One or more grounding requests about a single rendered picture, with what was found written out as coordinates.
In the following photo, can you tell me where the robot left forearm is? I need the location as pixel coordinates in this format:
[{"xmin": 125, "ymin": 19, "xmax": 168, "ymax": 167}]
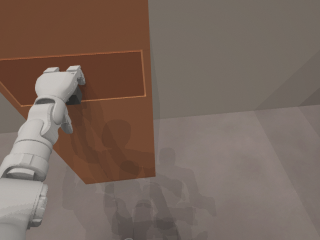
[{"xmin": 0, "ymin": 95, "xmax": 66, "ymax": 182}]

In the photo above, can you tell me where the cabinet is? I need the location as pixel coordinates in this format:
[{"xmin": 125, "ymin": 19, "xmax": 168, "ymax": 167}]
[{"xmin": 0, "ymin": 0, "xmax": 156, "ymax": 185}]

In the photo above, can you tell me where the robot left upper arm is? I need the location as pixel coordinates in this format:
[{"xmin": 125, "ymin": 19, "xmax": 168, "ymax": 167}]
[{"xmin": 0, "ymin": 177, "xmax": 48, "ymax": 240}]

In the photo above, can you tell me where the drawer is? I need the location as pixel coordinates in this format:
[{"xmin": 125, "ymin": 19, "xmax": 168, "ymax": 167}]
[{"xmin": 0, "ymin": 49, "xmax": 145, "ymax": 106}]

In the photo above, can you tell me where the robot left hand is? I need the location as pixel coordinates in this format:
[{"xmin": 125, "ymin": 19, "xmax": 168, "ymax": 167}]
[{"xmin": 35, "ymin": 65, "xmax": 86, "ymax": 134}]

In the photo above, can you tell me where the handle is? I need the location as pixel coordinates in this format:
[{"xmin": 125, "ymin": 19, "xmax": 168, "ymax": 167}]
[{"xmin": 66, "ymin": 85, "xmax": 83, "ymax": 105}]

